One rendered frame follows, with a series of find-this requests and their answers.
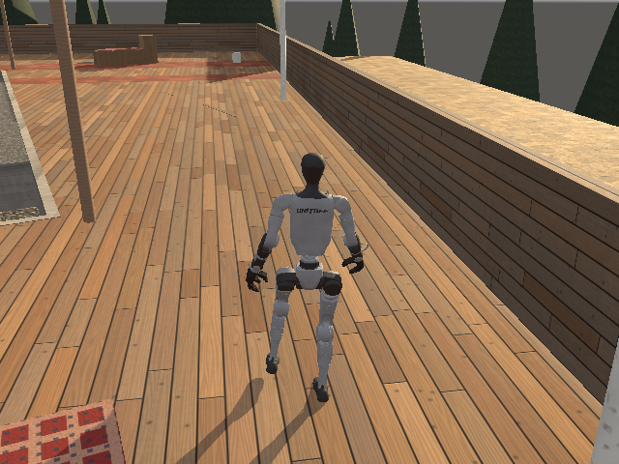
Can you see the robot right shin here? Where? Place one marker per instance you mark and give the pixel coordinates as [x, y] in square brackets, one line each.
[324, 356]

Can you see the robot left forearm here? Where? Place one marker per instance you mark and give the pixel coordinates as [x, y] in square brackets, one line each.
[261, 256]

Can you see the robot left upper arm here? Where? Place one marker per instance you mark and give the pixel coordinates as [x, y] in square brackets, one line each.
[281, 203]

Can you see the robot left hand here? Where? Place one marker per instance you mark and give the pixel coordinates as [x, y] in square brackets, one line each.
[251, 277]

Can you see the robot right forearm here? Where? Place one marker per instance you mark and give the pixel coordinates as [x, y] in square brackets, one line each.
[356, 251]

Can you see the robot right upper arm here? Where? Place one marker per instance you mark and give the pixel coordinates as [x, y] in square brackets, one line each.
[346, 219]

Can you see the robot right hand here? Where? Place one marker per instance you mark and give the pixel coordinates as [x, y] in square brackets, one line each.
[358, 268]

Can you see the right robot thigh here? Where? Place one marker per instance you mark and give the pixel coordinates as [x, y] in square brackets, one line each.
[331, 286]

